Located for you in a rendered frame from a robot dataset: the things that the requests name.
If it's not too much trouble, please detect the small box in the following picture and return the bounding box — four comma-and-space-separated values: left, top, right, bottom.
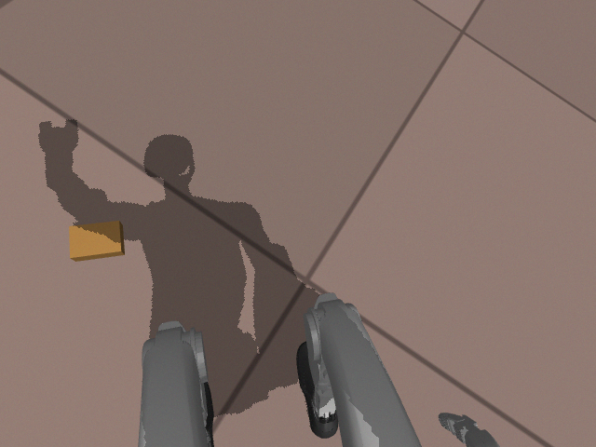
69, 221, 125, 262

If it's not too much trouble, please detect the right robot foot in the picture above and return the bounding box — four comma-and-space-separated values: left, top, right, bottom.
296, 342, 338, 439

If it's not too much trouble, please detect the right robot hand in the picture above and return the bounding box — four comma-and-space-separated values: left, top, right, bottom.
439, 413, 500, 447

